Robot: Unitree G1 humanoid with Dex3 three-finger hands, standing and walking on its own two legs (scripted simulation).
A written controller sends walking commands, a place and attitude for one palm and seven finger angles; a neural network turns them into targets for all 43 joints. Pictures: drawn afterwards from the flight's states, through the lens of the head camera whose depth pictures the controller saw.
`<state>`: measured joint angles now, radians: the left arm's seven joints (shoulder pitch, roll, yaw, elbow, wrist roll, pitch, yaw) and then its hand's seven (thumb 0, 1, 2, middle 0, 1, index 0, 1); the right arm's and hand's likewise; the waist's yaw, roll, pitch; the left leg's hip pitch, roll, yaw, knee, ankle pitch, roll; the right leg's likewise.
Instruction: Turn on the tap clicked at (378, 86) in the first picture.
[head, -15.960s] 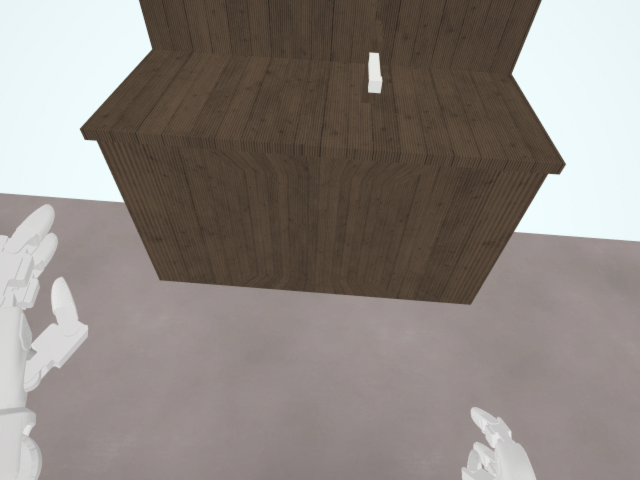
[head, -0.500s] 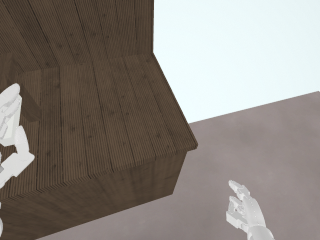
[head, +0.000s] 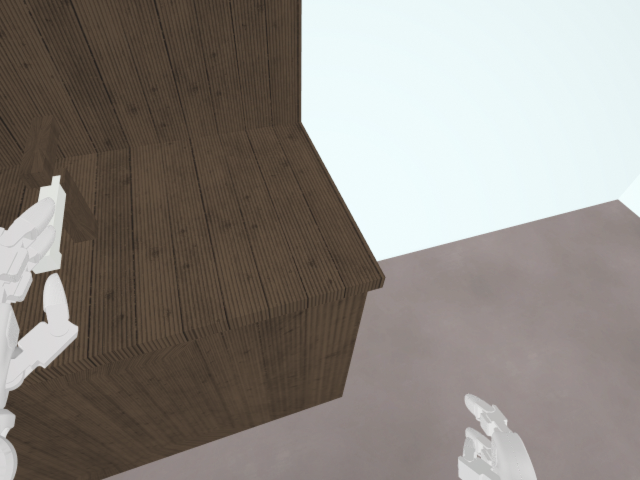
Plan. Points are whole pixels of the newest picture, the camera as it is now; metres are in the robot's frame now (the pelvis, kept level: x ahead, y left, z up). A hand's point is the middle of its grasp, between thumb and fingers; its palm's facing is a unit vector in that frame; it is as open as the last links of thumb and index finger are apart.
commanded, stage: come to a stop and stand still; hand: left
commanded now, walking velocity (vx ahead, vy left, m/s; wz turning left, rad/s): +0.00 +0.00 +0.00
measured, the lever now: (43, 257) +0.35 +0.37 +0.08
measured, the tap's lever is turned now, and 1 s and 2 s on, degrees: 0 0 0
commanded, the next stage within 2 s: look again from close up in 0.34 s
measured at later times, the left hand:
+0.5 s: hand (35, 333) +0.21 +0.27 +0.16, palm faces +0.40 -0.84 -0.37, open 7.4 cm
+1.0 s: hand (58, 311) +0.23 +0.26 +0.16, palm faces +0.40 -0.84 -0.36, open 7.4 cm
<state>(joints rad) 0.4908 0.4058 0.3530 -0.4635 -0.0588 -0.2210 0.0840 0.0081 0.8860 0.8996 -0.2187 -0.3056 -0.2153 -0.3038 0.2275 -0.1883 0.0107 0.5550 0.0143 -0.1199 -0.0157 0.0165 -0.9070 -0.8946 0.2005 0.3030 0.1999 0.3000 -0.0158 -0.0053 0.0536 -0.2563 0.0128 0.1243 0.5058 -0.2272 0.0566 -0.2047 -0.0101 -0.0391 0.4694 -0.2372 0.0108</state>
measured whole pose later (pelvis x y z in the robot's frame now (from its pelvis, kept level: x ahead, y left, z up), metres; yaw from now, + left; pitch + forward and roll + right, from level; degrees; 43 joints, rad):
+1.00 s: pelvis +0.02 +0.00 +0.00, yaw +1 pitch -1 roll -1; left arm 0.44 0.36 0.35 -0.48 -0.05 -0.17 0.11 0.01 0.89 0.90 -0.21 -0.30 -0.21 -0.30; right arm 0.19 -0.20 0.02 0.56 0.01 -0.10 -0.04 0.02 -0.91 -0.89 0.20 0.30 0.20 0.30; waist 0.02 -0.02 0.05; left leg -0.22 -0.01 0.10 0.46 -0.22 0.06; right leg -0.15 0.00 -0.03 0.39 -0.23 0.01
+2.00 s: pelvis +0.02 +0.00 +0.01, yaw +0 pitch +0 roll -1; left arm 0.42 0.37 0.36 -0.44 -0.05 -0.19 0.10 0.01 0.89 0.90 -0.21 -0.31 -0.21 -0.30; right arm 0.20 -0.19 0.03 0.56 0.00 -0.13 -0.03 0.02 -0.91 -0.89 0.20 0.30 0.20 0.30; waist 0.02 -0.03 0.04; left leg -0.24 0.00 0.10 0.45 -0.21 0.06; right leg -0.17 0.01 -0.02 0.39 -0.21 0.01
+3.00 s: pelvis -0.01 -0.06 -0.02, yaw +7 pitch -2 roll -1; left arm 0.22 0.38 0.36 -0.25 -0.09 -0.13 0.14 0.01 0.89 0.90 -0.22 -0.31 -0.21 -0.30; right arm 0.14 -0.23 0.03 0.69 0.00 -0.12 -0.03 0.02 -0.91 -0.89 0.20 0.30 0.20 0.30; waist 0.07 0.02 0.01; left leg -0.37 0.02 -0.03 0.66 -0.26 -0.01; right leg -0.28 0.04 -0.13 0.64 -0.34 -0.07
